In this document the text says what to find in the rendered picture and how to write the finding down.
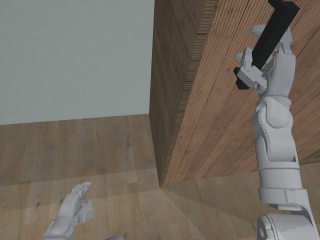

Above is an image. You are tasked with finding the robot right hand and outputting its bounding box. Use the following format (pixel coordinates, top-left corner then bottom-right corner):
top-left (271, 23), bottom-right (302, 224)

top-left (235, 24), bottom-right (296, 99)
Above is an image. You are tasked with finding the wardrobe door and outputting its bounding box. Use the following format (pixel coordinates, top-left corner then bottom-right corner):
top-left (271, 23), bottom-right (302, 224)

top-left (163, 0), bottom-right (320, 184)
top-left (302, 149), bottom-right (320, 160)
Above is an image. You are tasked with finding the left robot forearm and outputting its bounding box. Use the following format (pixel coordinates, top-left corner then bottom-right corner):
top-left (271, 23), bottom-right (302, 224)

top-left (44, 215), bottom-right (75, 240)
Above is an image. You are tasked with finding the handle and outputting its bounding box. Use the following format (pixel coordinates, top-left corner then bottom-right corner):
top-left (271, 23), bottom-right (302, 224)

top-left (233, 0), bottom-right (300, 90)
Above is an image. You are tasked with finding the right robot forearm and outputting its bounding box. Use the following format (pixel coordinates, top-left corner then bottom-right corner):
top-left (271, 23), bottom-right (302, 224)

top-left (251, 95), bottom-right (320, 240)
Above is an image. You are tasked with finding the robot right upper arm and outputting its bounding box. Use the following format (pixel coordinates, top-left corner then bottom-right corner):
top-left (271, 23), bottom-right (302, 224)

top-left (257, 213), bottom-right (319, 240)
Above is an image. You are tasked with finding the robot left hand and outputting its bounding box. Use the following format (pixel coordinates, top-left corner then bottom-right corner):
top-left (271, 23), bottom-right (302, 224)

top-left (57, 181), bottom-right (95, 226)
